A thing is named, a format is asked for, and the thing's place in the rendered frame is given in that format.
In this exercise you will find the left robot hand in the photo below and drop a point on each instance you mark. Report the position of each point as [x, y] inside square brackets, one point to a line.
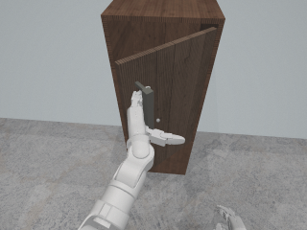
[136, 124]

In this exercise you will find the robot left forearm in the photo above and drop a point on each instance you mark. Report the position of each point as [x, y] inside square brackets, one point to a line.
[112, 210]

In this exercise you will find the right robot hand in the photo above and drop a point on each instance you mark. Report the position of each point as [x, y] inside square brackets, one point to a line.
[234, 222]

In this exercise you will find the cupboard door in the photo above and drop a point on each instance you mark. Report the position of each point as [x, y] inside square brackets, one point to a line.
[176, 73]

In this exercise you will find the handle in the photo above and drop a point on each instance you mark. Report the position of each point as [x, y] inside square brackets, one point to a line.
[147, 103]

